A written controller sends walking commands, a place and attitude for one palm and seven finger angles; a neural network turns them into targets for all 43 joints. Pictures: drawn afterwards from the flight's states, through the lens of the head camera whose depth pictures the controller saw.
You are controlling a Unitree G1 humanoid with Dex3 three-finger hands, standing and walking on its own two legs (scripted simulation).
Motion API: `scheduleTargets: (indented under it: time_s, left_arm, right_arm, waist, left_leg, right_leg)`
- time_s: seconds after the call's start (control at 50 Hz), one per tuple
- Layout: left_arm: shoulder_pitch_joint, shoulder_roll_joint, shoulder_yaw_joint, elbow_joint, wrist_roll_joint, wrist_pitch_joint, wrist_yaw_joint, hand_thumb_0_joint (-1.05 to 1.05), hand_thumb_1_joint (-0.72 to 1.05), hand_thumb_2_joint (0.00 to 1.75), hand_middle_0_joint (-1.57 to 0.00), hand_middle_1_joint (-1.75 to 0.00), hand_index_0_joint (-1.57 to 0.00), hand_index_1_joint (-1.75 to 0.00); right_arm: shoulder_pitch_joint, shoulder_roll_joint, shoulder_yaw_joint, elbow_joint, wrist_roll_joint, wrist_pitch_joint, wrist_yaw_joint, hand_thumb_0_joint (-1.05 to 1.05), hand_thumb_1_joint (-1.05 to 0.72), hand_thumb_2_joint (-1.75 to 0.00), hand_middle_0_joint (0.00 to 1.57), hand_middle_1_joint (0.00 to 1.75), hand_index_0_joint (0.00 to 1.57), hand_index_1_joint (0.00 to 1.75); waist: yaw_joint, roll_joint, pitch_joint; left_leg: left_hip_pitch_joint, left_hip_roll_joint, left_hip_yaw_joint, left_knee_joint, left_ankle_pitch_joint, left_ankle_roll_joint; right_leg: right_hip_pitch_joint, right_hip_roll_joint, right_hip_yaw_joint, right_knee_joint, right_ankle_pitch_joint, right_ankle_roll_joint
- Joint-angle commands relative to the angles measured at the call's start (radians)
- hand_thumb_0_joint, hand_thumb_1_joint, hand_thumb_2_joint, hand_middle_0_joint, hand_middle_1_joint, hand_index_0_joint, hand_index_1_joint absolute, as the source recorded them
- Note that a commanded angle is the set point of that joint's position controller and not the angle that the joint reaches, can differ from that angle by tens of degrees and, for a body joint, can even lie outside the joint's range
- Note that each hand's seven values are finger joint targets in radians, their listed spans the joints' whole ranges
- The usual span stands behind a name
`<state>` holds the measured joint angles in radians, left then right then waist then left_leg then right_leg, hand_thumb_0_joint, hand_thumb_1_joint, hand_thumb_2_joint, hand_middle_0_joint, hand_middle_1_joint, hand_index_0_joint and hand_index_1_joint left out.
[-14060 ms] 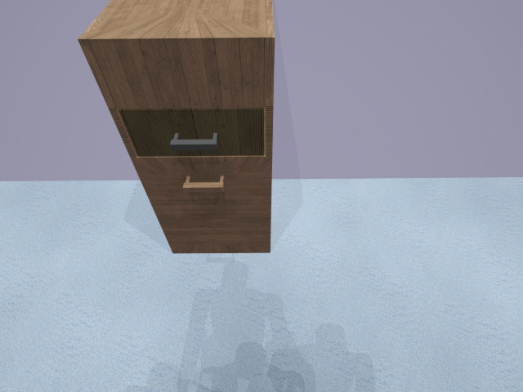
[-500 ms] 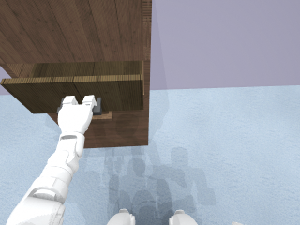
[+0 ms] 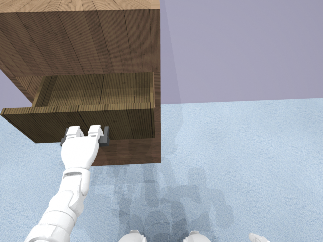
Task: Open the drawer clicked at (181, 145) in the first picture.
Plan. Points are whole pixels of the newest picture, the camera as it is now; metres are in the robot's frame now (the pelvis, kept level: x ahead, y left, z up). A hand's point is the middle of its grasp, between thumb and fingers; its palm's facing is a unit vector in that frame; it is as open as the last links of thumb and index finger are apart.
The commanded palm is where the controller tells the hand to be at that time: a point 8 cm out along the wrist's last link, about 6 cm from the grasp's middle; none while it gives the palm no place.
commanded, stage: pull the drawer open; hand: left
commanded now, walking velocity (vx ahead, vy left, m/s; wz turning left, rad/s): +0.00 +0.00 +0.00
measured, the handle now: (86, 136) +0.40 +0.22 -0.03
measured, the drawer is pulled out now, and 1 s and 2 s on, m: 0.13 0.26 0.30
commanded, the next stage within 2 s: open the thumb to release the handle in 1.76 s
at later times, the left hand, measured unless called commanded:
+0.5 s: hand (85, 178) +0.29 +0.21 -0.05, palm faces -0.03 -0.05 -1.00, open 5.6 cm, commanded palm +0.25 +0.21 +0.00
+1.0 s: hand (81, 208) +0.21 +0.20 -0.05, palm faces -0.02 -0.07 -1.00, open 5.7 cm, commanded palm +0.18 +0.21 +0.00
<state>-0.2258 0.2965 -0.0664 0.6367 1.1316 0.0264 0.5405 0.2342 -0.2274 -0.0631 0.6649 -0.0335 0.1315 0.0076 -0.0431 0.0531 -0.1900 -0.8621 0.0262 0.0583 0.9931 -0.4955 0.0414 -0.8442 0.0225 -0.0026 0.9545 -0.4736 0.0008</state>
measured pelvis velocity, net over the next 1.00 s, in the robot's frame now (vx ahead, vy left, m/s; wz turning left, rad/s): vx -0.01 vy -0.02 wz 0.01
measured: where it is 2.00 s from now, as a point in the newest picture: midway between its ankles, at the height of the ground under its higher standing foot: outside the picture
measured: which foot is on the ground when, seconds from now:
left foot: down 0.00-1.00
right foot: down 0.00-1.00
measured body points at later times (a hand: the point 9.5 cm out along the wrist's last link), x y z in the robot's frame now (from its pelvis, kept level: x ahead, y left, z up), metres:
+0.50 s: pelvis -0.01 -0.01 +0.00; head +0.07 -0.02 +0.44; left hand +0.28 +0.21 +0.00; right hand +0.14 -0.25 -0.12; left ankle -0.02 +0.09 -0.68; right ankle -0.02 -0.13 -0.68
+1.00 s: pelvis -0.01 -0.02 -0.01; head +0.06 -0.03 +0.43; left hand +0.21 +0.20 +0.00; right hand +0.17 -0.25 -0.12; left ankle -0.02 +0.09 -0.68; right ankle -0.02 -0.13 -0.68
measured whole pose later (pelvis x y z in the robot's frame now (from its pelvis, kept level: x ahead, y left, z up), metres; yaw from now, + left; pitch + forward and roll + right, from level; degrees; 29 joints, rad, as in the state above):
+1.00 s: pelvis -0.01 -0.02 -0.01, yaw +1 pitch +18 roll +0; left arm 0.29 0.27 -0.10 0.21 1.14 0.02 0.60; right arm 0.14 -0.23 -0.04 0.59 -0.05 0.08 0.02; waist 0.00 0.04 -0.19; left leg -0.84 0.03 0.05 1.06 -0.52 0.02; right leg -0.84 0.02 -0.01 1.05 -0.52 -0.02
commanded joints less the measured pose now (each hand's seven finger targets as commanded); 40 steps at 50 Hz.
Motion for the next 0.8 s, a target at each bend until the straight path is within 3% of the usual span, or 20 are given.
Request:
scheduleTargets:
  time_s: [0.0, 0.08, 0.1, 0.16, 0.2, 0.22, 0.26, 0.32, 0.38, 0.42, 0.48, 0.54, 0.66, 0.74, 0.78]
  left_arm:
    - [-0.040, 0.139, 0.061, -0.177, -0.018, 0.028, 0.048, 0.00, 0.90, 0.90, -0.40, -1.35, -0.40, -1.35]
    - [0.013, 0.131, 0.059, -0.222, -0.016, 0.032, 0.050, 0.00, 0.90, 0.90, -0.40, -1.35, -0.40, -1.35]
    - [0.013, 0.108, 0.038, -0.217, -0.018, 0.035, 0.049, 0.00, 0.90, 0.90, -0.40, -1.35, -0.40, -1.35]
    - [0.036, 0.132, 0.062, -0.227, -0.014, 0.034, 0.049, 0.00, 0.90, 0.90, -0.40, -1.35, -0.40, -1.35]
    - [0.025, 0.114, 0.041, -0.260, -0.011, 0.032, 0.051, 0.00, 0.90, 0.90, -0.40, -1.35, -0.40, -1.35]
    - [0.046, 0.139, 0.068, -0.266, -0.013, 0.033, 0.052, 0.00, 0.90, 0.90, -0.40, -1.35, -0.40, -1.35]
    - [0.074, 0.116, 0.051, -0.260, -0.010, 0.035, 0.053, 0.00, 0.90, 0.90, -0.40, -1.35, -0.40, -1.35]
    - [0.098, 0.118, 0.053, -0.307, -0.010, 0.036, 0.056, 0.00, 0.90, 0.90, -0.40, -1.35, -0.40, -1.35]
    - [0.146, 0.103, 0.040, -0.313, -0.010, 0.040, 0.056, 0.00, 0.90, 0.90, -0.40, -1.35, -0.40, -1.35]
    - [0.148, 0.112, 0.046, -0.338, -0.010, 0.039, 0.055, 0.00, 0.90, 0.90, -0.40, -1.35, -0.40, -1.35]
    - [0.169, 0.090, 0.024, -0.348, -0.005, 0.041, 0.059, 0.00, 0.90, 0.90, -0.40, -1.35, -0.40, -1.35]
    - [0.206, 0.104, 0.034, -0.397, -0.006, 0.036, 0.059, 0.00, 0.90, 0.90, -0.40, -1.35, -0.40, -1.35]
    - [0.391, 0.110, 0.060, -0.455, -0.023, 0.023, 0.062, 0.00, 0.90, 0.90, -0.40, -1.35, -0.40, -1.35]
    - [0.477, 0.113, 0.070, -0.522, -0.014, 0.014, 0.080, 0.00, 0.90, 0.90, -0.40, -1.35, -0.40, -1.35]
    - [0.476, 0.110, 0.067, -0.533, -0.011, 0.013, 0.088, 0.00, 0.90, 0.90, -0.40, -1.35, -0.40, -1.35]
  right_arm:
    - [0.011, -0.139, -0.044, -0.106, -0.004, -0.036, -0.012, 0.00, -0.90, -0.90, 0.20, 0.30, 0.20, 0.30]
    - [-0.009, -0.134, -0.042, -0.119, -0.003, -0.044, -0.013, 0.00, -0.90, -0.90, 0.20, 0.30, 0.20, 0.30]
    - [-0.013, -0.135, -0.041, -0.119, -0.002, -0.046, -0.013, 0.00, -0.90, -0.90, 0.20, 0.30, 0.20, 0.30]
    - [-0.025, -0.135, -0.039, -0.125, -0.002, -0.050, -0.016, 0.00, -0.90, -0.90, 0.20, 0.30, 0.20, 0.30]
    - [-0.033, -0.131, -0.038, -0.130, -0.003, -0.056, -0.017, 0.00, -0.90, -0.90, 0.20, 0.30, 0.20, 0.30]
    - [-0.039, -0.134, -0.036, -0.134, -0.004, -0.057, -0.017, 0.00, -0.90, -0.90, 0.20, 0.30, 0.20, 0.30]
    - [-0.041, -0.130, -0.036, -0.136, -0.003, -0.059, -0.018, 0.00, -0.90, -0.90, 0.20, 0.30, 0.20, 0.30]
    - [-0.060, -0.129, -0.034, -0.146, -0.004, -0.065, -0.016, 0.00, -0.90, -0.90, 0.20, 0.30, 0.20, 0.30]
    - [-0.065, -0.126, -0.032, -0.152, -0.003, -0.068, -0.015, 0.00, -0.90, -0.90, 0.20, 0.30, 0.20, 0.30]
    - [-0.076, -0.127, -0.028, -0.157, -0.005, -0.072, -0.016, 0.00, -0.90, -0.90, 0.20, 0.30, 0.20, 0.30]
    - [-0.083, -0.123, -0.027, -0.159, -0.005, -0.076, -0.016, 0.00, -0.90, -0.90, 0.20, 0.30, 0.20, 0.30]
    - [-0.091, -0.122, -0.026, -0.166, -0.007, -0.080, -0.015, 0.00, -0.90, -0.90, 0.20, 0.30, 0.20, 0.30]
    - [-0.114, -0.115, -0.021, -0.186, -0.007, -0.087, -0.010, 0.00, -0.90, -0.90, 0.20, 0.30, 0.20, 0.30]
    - [-0.134, -0.112, -0.018, -0.199, -0.013, -0.089, -0.003, 0.00, -0.90, -0.90, 0.20, 0.30, 0.20, 0.30]
    - [-0.140, -0.112, -0.016, -0.197, -0.015, -0.089, 0.000, 0.00, -0.90, -0.90, 0.20, 0.30, 0.20, 0.30]
  waist:
    - [0.036, -0.038, -0.335]
    - [0.046, -0.029, -0.333]
    - [0.034, -0.042, -0.314]
    - [0.044, -0.051, -0.299]
    - [0.040, -0.025, -0.304]
    - [0.056, -0.009, -0.310]
    - [0.045, -0.045, -0.291]
    - [0.059, -0.006, -0.305]
    - [0.054, -0.046, -0.280]
    - [0.060, -0.023, -0.291]
    - [0.053, -0.044, -0.271]
    - [0.066, -0.025, -0.309]
    - [0.079, -0.066, -0.269]
    - [0.090, -0.034, -0.272]
    - [0.081, -0.046, -0.245]
  left_leg:
    - [0.289, -0.020, -0.042, -0.088, 0.541, -0.020]
    - [0.305, -0.018, -0.046, -0.091, 0.546, -0.022]
    - [0.299, -0.019, -0.046, -0.090, 0.525, -0.021]
    - [0.287, -0.022, -0.047, -0.093, 0.492, -0.020]
    - [0.295, -0.024, -0.043, -0.093, 0.475, -0.020]
    - [0.291, -0.026, -0.044, -0.092, 0.489, -0.021]
    - [0.286, -0.026, -0.045, -0.087, 0.477, -0.020]
    - [0.300, -0.026, -0.045, -0.089, 0.494, -0.023]
    - [0.288, -0.027, -0.044, -0.087, 0.471, -0.022]
    - [0.287, -0.029, -0.044, -0.088, 0.465, -0.023]
    - [0.284, -0.030, -0.043, -0.084, 0.440, -0.022]
    - [0.299, -0.030, -0.041, -0.079, 0.464, -0.022]
    - [0.265, -0.038, -0.033, -0.071, 0.446, -0.021]
    - [0.267, -0.037, -0.033, -0.062, 0.444, -0.024]
    - [0.250, -0.040, -0.036, -0.056, 0.418, -0.024]
  right_leg:
    - [0.196, 0.029, -0.037, -0.072, 0.492, -0.048]
    - [0.187, 0.030, -0.041, -0.069, 0.471, -0.049]
    - [0.178, 0.030, -0.041, -0.075, 0.462, -0.048]
    - [0.175, 0.030, -0.039, -0.073, 0.437, -0.049]
    - [0.169, 0.029, -0.039, -0.073, 0.427, -0.050]
    - [0.175, 0.030, -0.039, -0.067, 0.429, -0.054]
    - [0.168, 0.030, -0.039, -0.069, 0.433, -0.050]
    - [0.172, 0.029, -0.036, -0.065, 0.435, -0.054]
    - [0.168, 0.029, -0.039, -0.067, 0.428, -0.050]
    - [0.173, 0.028, -0.035, -0.064, 0.424, -0.053]
    - [0.160, 0.027, -0.035, -0.065, 0.412, -0.051]
    - [0.178, 0.025, -0.031, -0.055, 0.433, -0.052]
    - [0.209, 0.022, -0.016, -0.056, 0.483, -0.050]
    - [0.191, 0.021, -0.015, -0.040, 0.464, -0.053]
    - [0.174, 0.022, -0.012, -0.037, 0.456, -0.054]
